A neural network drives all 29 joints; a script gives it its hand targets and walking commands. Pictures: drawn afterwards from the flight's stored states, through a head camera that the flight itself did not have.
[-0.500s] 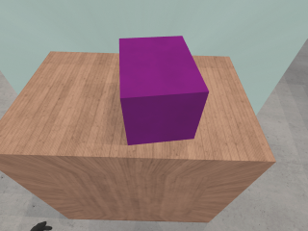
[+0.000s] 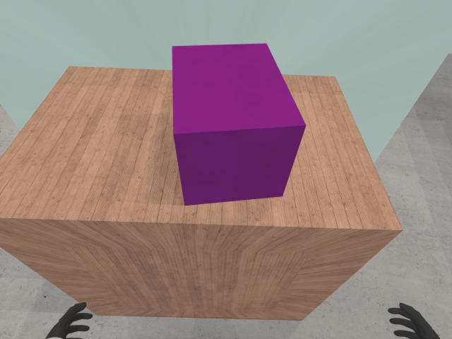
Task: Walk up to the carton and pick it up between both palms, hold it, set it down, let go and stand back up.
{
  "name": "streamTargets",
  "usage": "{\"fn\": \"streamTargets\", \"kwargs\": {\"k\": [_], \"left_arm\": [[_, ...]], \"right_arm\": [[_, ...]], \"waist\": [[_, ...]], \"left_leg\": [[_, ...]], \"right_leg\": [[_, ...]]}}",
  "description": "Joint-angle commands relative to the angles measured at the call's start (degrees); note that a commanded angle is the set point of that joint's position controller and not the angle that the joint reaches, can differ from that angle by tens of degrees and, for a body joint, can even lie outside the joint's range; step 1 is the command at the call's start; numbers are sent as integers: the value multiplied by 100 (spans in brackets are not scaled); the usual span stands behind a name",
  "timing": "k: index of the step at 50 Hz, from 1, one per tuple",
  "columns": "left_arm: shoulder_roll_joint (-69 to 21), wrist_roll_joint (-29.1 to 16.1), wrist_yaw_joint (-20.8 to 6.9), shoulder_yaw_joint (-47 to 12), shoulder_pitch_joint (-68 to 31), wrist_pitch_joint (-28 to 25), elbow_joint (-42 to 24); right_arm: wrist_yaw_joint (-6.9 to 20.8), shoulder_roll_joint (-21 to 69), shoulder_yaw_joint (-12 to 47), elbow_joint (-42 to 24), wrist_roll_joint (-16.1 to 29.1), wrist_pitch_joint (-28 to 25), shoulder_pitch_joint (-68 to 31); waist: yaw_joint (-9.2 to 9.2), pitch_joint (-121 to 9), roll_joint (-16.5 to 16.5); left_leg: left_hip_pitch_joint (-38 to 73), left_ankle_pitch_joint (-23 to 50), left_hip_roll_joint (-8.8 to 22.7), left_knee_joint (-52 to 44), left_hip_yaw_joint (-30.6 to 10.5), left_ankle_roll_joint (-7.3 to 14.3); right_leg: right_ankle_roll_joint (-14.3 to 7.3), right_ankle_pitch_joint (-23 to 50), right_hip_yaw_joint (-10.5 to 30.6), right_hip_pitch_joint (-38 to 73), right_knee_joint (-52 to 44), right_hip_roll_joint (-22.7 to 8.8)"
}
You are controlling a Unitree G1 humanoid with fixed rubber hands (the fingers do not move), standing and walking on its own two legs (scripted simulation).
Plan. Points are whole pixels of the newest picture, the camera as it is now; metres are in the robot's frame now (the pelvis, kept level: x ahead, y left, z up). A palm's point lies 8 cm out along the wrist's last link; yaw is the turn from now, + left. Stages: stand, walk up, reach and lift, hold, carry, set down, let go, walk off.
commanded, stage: reach and lift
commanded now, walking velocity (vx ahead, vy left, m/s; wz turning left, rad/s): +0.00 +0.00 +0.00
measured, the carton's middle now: (227, 121) +0.50 +0.01 +0.11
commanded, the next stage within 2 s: none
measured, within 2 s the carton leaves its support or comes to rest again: neither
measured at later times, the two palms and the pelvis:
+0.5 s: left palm (68, 317) +0.17 +0.26 -0.01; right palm (430, 337) +0.14 -0.30 +0.00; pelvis -0.01 +0.00 +0.03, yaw +0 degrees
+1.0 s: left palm (78, 294) +0.18 +0.22 +0.05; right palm (430, 308) +0.17 -0.27 +0.07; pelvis -0.02 -0.01 +0.03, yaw -1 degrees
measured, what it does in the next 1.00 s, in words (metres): stands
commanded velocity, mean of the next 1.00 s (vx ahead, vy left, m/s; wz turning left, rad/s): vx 0.00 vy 0.00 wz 0.00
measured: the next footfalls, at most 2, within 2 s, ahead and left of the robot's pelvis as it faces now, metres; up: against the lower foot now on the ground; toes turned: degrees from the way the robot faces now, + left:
none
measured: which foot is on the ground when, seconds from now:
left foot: down 0.00-1.00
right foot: down 0.00-1.00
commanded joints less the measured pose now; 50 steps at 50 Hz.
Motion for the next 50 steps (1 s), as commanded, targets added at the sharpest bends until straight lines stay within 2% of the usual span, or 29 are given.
{"fn": "streamTargets", "kwargs": {"k": [1, 2, 3, 5, 6, 8, 9, 10, 12, 17, 20, 22, 26, 27, 28, 30, 32, 35, 36, 38, 40, 41, 42, 43, 44, 45, 46, 47, 50], "left_arm": [[1067, 143, 291, 576, -901, -5, -1992], [970, 220, 282, 648, -634, -23, -1992], [885, 230, 299, 738, -505, -22, -2226], [732, 178, 328, 724, -270, -6, -2458], [595, 125, 338, 719, -144, 24, -2536], [584, 102, 295, 847, 53, -10, -2444], [505, 13, 256, 719, 104, -39, -2402], [562, -14, 230, 802, 172, -76, -2437], [461, -137, 225, 724, 290, -102, -2638], [264, -350, 219, 388, 574, -132, -2988], [295, -478, 253, 337, 756, -227, -3323], [333, -474, 324, 300, 752, -236, -3479], [120, -542, 389, 233, 666, -119, -3867], [60, -567, 396, 185, 704, -86, -3952], [57, -591, 422, 233, 723, -105, -4074], [13, -519, 421, 285, 840, -31, -4014], [-154, -550, 469, 260, 839, -55, -4372], [-185, -499, 447, 355, 761, -68, -4485], [-205, -522, 460, 445, 660, -79, -4471], [-252, -589, 422, 368, 678, -75, -4469], [-257, -702, 435, 388, 497, -79, -4895], [-189, -756, 432, 405, 525, -32, -4785], [-100, -862, 440, 477, 552, 41, -5037], [-46, -917, 443, 445, 530, 112, -5139], [-48, -952, 495, 477, 458, 167, -5307], [-80, -1084, 522, 444, 503, 275, -5428], [-130, -1139, 520, 391, 415, 335, -5423], [-134, -1104, 521, 526, 335, 422, -5410], [-122, -1180, 573, 435, 76, 541, -5794]], "right_arm": [[18, -677, -136, -873, -11, -15, -210], [39, -690, -10, -905, 97, 24, -105], [53, -636, 58, -1011, 228, 72, -5], [122, -731, 87, -1021, 376, 173, 161], [136, -717, 124, -1023, 442, 238, 279], [118, -506, 272, -1491, 507, 272, 372], [110, -504, 209, -1548, 489, 293, 392], [72, -456, 239, -1732, 505, 301, 559], [73, -387, 179, -1981, 636, 347, 647], [154, -341, 80, -2532, 763, 588, 1012], [166, -209, 49, -3120, 897, 713, 1185], [240, -261, 44, -3418, 902, 858, 1171], [297, -371, -10, -4019, 1003, 1166, 1035], [306, -365, -73, -4143, 1029, 1218, 1046], [299, -329, -28, -4322, 1074, 1285, 1059], [302, -443, -41, -4394, 1143, 1458, 1195], [316, -442, -78, -4779, 1202, 1558, 1190], [300, -371, 34, -5019, 1348, 1703, 1311], [288, -319, 111, -5231, 1393, 1757, 1186], [252, -270, 131, -5389, 1393, 1855, 1197], [204, -182, 169, -5783, 1458, 1969, 1218], [158, -89, 229, -5906, 1439, 2052, 1214], [111, 101, 257, -6074, 1547, 2121, 1368], [49, 44, 172, -6205, 1580, 2158, 1385], [15, 79, 220, -6388, 1618, 2227, 1343], [7, 30, 136, -6483, 1619, 2302, 1300], [1, -49, 92, -6524, 1651, 2344, 1167], [-35, -10, 138, -6479, 1754, 2414, 1138], [-44, -92, 101, -7019, 1884, 2488, 903]], "waist": [[-67, -1028, -464], [11, -1086, -453], [-33, -1173, -248], [-74, -1193, -52], [-128, -1206, -73], [17, -1227, -484], [-68, -1265, -536], [-33, -1383, -667], [-41, -1580, -503], [-86, -1533, -391], [19, -1505, -344], [107, -1314, -280], [8, -826, -39], [2, -859, 25], [7, -886, -159], [24, -937, 41], [12, -865, 217], [-18, -980, 266], [47, -970, 183], [-3, -952, 40], [-90, -1012, -92], [8, -858, -424], [70, -990, -612], [17, -922, -640], [40, -959, -578], [43, -818, -389], [31, -860, -498], [48, -788, -530], [66, -1042, -550]], "left_leg": [[1063, 855, 97, -1262, 493, -49], [1146, 1256, 84, -1268, 416, -61], [1380, 1503, 34, -1305, 425, -82], [1602, 1825, -7, -1462, 329, -163], [1582, 1839, -21, -1515, 304, -146], [1497, 1720, -123, -1652, 397, -22], [1572, 1747, -118, -1720, 353, -14], [1478, 1654, -152, -1726, 401, 25], [1697, 1750, -142, -1863, 364, 10], [1891, 1624, -71, -2107, 318, -32], [1848, 1511, -47, -2270, 293, 0], [1646, 1076, -26, -2501, 371, -19], [1261, 286, 33, -2704, 347, 41], [1110, 218, 86, -2743, 345, 58], [1024, 159, 73, -2742, 383, 145], [584, -36, 207, -2936, 334, 178], [150, -83, 271, -3181, 359, 213], [-116, -184, 288, -3186, 346, 269], [-254, -207, 295, -3164, 400, 337], [-77, -216, 243, -3104, 415, 327], [334, -307, 139, -2876, 405, 334], [813, 105, -34, -2670, 447, 259], [1600, 542, -146, -2303, 382, 161], [2256, 623, -272, -2097, 352, 69], [2352, 639, -220, -2122, 276, 57], [2331, 606, -138, -2308, 274, 39], [2294, 555, -116, -2291, 228, 39], [2628, 689, -176, -2072, 222, 37], [2884, 539, -182, -2054, 150, 34]], "right_leg": [[-177, 1792, -213, 594, -1223, 163], [-204, 2321, -159, 888, -1232, 153], [-190, 2549, -132, 908, -1415, 124], [-227, 2646, -104, 1022, -1564, 125], [-197, 2700, -103, 1088, -1572, 110], [-105, 2950, 10, 1283, -1775, 68], [-89, 3022, -24, 1253, -1802, 101], [-39, 3082, 27, 1393, -1809, 66], [-30, 3078, 7, 1382, -1934, 52], [-108, 2424, -50, 1295, -2140, 171], [-96, 2215, 10, 1323, -2247, 156], [-122, 1578, -101, 1301, -2259, 230], [-174, 1064, -83, 1285, -2292, 164], [-154, 1178, -97, 1409, -2216, 200], [-110, 1068, -67, 1506, -2241, 193], [-65, 1206, -114, 2061, -2028, 276], [42, 1342, -148, 2511, -1951, 397], [101, 1288, -59, 2854, -1850, 385], [140, 1059, 51, 2869, -1913, 352], [91, 917, 96, 2690, -2033, 260], [4, 455, 223, 2155, -2271, 78], [-83, 293, 350, 1576, -2539, -96], [-206, -16, 571, 761, -2878, -411], [-306, -334, 603, 73, -3082, -572], [-288, -284, 611, -113, -3112, -601], [-281, -53, 518, -105, -3057, -484], [-269, -113, 524, -97, -3061, -468], [-352, -445, 661, -566, -3185, -671], [-384, -664, 655, -838, -3275, -660]]}}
